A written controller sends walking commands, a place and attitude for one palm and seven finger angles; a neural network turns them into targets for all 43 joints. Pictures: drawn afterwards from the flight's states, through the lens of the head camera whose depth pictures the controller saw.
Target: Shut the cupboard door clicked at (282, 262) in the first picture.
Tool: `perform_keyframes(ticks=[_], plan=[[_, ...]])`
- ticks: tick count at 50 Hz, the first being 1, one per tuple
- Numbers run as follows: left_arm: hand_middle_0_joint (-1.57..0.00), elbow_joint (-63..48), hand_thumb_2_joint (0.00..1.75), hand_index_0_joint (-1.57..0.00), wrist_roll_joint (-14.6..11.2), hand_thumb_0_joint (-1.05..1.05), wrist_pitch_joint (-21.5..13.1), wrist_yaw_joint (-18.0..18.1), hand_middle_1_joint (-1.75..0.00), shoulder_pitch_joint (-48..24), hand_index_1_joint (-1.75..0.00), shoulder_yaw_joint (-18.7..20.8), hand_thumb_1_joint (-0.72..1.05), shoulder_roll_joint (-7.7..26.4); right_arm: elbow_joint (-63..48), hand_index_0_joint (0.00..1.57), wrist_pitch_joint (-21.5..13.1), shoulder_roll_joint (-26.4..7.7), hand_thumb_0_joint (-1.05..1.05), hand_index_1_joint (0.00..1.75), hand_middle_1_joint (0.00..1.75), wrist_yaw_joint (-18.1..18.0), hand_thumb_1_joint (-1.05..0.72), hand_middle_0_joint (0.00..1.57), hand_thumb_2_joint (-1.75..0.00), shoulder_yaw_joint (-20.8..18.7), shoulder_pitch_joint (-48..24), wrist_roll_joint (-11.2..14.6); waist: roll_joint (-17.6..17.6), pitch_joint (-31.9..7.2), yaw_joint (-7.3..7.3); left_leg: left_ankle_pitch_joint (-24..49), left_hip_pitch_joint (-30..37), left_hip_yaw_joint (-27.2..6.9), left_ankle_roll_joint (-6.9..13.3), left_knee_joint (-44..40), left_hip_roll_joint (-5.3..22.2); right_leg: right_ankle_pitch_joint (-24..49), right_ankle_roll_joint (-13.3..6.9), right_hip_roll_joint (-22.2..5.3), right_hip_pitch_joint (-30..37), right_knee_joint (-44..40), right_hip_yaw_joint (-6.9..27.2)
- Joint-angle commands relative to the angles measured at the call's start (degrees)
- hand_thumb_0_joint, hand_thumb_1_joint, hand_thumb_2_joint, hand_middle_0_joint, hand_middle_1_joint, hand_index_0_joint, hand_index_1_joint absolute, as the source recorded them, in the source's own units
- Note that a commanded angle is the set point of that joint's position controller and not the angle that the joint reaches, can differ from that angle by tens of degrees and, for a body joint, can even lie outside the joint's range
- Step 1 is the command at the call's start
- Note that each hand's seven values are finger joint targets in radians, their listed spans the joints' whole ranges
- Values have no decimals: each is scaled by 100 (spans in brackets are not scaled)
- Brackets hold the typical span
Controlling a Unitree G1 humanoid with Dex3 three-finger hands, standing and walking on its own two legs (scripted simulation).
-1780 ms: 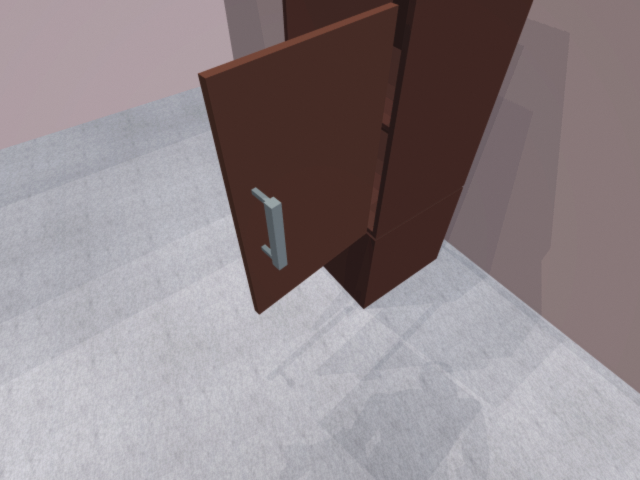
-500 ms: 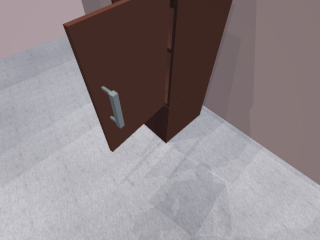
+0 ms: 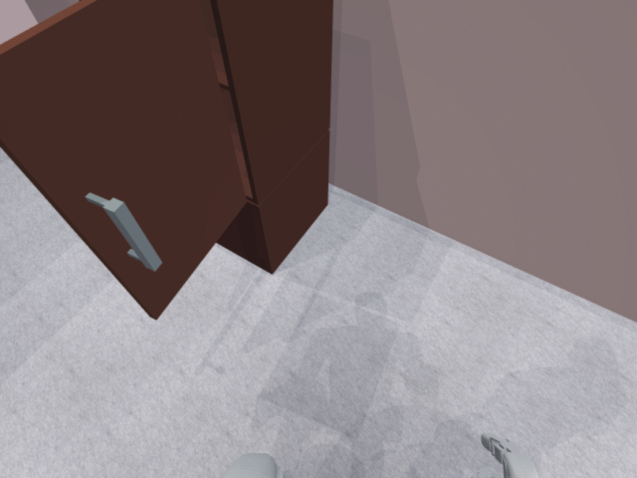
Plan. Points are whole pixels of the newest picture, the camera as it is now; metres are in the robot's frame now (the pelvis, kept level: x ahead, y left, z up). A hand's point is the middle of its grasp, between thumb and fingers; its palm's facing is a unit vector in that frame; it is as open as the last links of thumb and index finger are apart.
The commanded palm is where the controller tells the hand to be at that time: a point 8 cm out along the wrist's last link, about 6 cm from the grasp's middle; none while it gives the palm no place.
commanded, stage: walk to a spot facing it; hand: left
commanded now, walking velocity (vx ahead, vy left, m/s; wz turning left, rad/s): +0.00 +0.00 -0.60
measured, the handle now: (126, 233) +0.45 +0.37 -0.05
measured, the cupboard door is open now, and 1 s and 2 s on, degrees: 97 97 97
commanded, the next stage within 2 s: turn to face it in 1.90 s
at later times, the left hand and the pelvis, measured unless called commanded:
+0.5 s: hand (218, 451) +0.16 +0.17 -0.17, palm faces -0.28 -0.91 -0.29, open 7.4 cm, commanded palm none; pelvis +0.01 -0.02 -0.02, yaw -17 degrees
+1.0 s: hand (310, 351) +0.32 +0.05 -0.16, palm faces -0.58 -0.80 -0.13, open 7.4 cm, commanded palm none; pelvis +0.11 -0.04 +0.01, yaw -35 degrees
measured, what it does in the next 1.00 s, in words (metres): walks ahead, turning right: left foot, then right foot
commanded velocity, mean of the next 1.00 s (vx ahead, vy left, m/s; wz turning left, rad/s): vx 0.16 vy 0.00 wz -0.60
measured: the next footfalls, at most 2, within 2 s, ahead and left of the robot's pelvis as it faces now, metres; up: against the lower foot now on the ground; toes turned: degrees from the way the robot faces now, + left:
left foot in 0.12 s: +0.04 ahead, +0.16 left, +0.00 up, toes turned -5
right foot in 0.42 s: +0.01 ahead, -0.14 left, +0.00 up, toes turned -16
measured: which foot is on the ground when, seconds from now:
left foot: up 0.00-0.10, down 0.12-0.40, up 0.42-0.72, down 0.74-1.00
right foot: down 0.00-0.10, up 0.12-0.40, down 0.42-0.74, up 0.76-1.00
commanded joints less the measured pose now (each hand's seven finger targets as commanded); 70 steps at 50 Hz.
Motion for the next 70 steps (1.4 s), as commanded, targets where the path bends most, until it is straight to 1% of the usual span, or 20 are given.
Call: perform_keyframes(ticks=[1,3,5,6,11,18,19,20,22,35,37,38,40,44,54,58,59,60,64,70], plan=[[-20,-401,90,-20,-6,0,-82,96,-30,40,-30,333,90,1182,-403,20,-185,-430,0,30,30,-67,-90,20,-90,-90,274,33,-602,-791,-174,123,432,-101,98,-1164,-64,2160,-666,-1471,515,-450,1878],[-20,-496,90,-20,-65,0,-57,84,-30,-236,-30,302,90,1075,-237,20,-260,-552,0,30,30,-118,-90,20,-90,-88,862,34,-372,-1002,-474,1025,1785,-113,155,-2522,82,1462,-256,-1124,-290,-89,1566],[-20,-719,90,-20,-164,0,-63,-44,-30,-219,-30,183,90,618,-322,20,-347,-1438,0,30,30,-180,-90,20,-90,-236,1061,-119,2087,-924,-494,1520,2591,-2540,1089,-3702,2507,-2221,439,74,-1957,1990,-173],[-20,-770,90,-20,-90,0,-66,-63,-30,-432,-30,208,90,846,-390,20,-312,-1412,0,30,30,-187,-90,20,-90,-201,1020,-143,1567,-690,-507,2043,1939,-2532,1516,-3550,2870,-2323,540,-288,-1841,3002,-327],[-20,-696,90,-20,-65,0,17,-241,-30,-366,-30,221,90,631,-537,20,-351,-988,0,30,30,-194,-90,20,-90,-60,625,-214,1446,-635,-154,4313,1658,-216,1070,-2786,1597,-1558,721,-550,-1646,3657,-880],[-20,-666,90,-20,-100,0,-50,-304,-30,-236,-30,167,90,667,-431,20,-246,-1320,0,30,30,-71,-90,20,-90,-212,953,-172,1238,-802,-163,3303,1269,388,634,-1893,1533,-407,485,-403,262,615,-1562],[-20,-537,90,-20,-84,0,-100,-274,-30,197,-30,231,90,933,-482,20,-242,-1243,0,30,30,-51,-90,20,-90,-218,880,-126,615,-965,58,2578,757,612,363,-1123,1276,609,359,-643,1118,-154,-1228],[-20,-444,90,-20,2,0,-161,-162,-30,523,-30,372,90,1684,-680,20,-240,-744,0,30,30,-17,-90,20,-90,-120,885,-50,-1514,-1127,176,194,-698,1160,-31,356,463,2623,-217,-2168,2108,-688,982],[-20,-365,90,-20,-81,0,-121,-5,-30,782,-30,400,90,1962,-828,20,-169,-751,0,30,30,-53,-90,20,-90,-34,552,-8,-1536,-1084,346,-1316,-1188,16,38,1839,451,3100,-1113,-2834,1624,-620,1578],[-20,-671,90,-20,-51,0,-195,-112,-30,-547,-30,234,90,1237,-348,20,-408,-651,0,30,30,108,-90,20,-90,-85,1453,-86,-497,-394,-609,534,2001,556,61,-2155,-10,-2258,-447,-1178,-1357,-708,1160],[-20,-953,90,-20,-140,0,-196,-186,-30,-686,-30,70,90,489,-81,20,-529,-1612,0,30,30,-27,-90,20,-90,-274,2608,-265,2437,-689,-1062,-1876,3146,-2744,848,-3947,2501,-2594,253,134,-3015,2464,-590],[-20,-1152,90,-20,-71,0,-243,-231,-30,-1236,-30,121,90,702,-69,20,-542,-1681,0,30,30,-65,-90,20,-90,-253,2621,-235,1695,-244,-1065,-1984,2434,-3303,1313,-4387,3109,-2152,266,-493,-3174,3279,-403],[-20,-973,90,-20,33,0,-305,-349,-30,-1127,-30,220,90,693,-248,20,-628,-1194,0,30,30,-16,-90,20,-90,-109,2062,-262,689,67,-642,-765,1766,-2345,1209,-4264,2475,-1177,327,-767,-2932,4079,-552],[-20,-713,90,-20,2,0,-200,-448,-30,-810,-30,60,90,255,-19,20,-751,-697,0,30,30,-65,-90,20,-90,85,2177,-179,1043,-269,-409,2947,2316,149,603,-3562,1562,-154,447,-833,-2810,4194,-1069],[-20,-888,90,-20,-45,0,-184,-474,-30,-1933,-30,-92,90,173,501,20,-697,-623,0,30,30,-83,-90,20,-90,145,3021,-237,1139,-50,-675,4945,2774,1271,691,-3161,1845,-123,127,-664,-1862,1519,-1858],[-20,-212,90,-20,-23,0,-301,-357,-30,370,-30,130,90,729,320,20,-700,-945,0,30,30,-41,-90,20,-90,72,2284,-110,776,-1058,538,5784,1486,1686,395,-449,1687,65,-372,-371,1765,577,-1770],[-20,-14,90,-20,-6,0,-360,-266,-30,1210,-30,294,90,1408,138,20,-701,-624,0,30,30,35,-90,20,-90,128,2236,18,-550,-1760,864,2064,-335,1777,149,1498,950,25,-894,-1806,3496,135,200],[-20,69,90,-20,-154,0,-340,-176,-30,1429,-30,368,90,1771,-106,20,-681,-439,0,30,30,17,-90,20,-90,119,2016,73,-1282,-2113,732,-1181,-1496,1062,14,3224,245,766,-1365,-2959,3725,-756,2609],[-20,-365,90,-20,-143,0,-442,-24,-30,-206,-30,101,90,919,56,20,-486,-381,0,30,30,67,-90,20,-90,20,1619,-120,-249,-178,-220,402,-957,68,35,2312,1017,18,-907,-2262,104,-1605,910],[-20,-22,90,-20,-119,0,-671,-65,-30,212,-30,126,90,759,81,20,-419,-114,0,30,30,184,-90,20,-90,12,1528,-162,-264,-714,-365,1274,-1015,287,-52,831,724,1217,-774,-1545,746,-1410,104]])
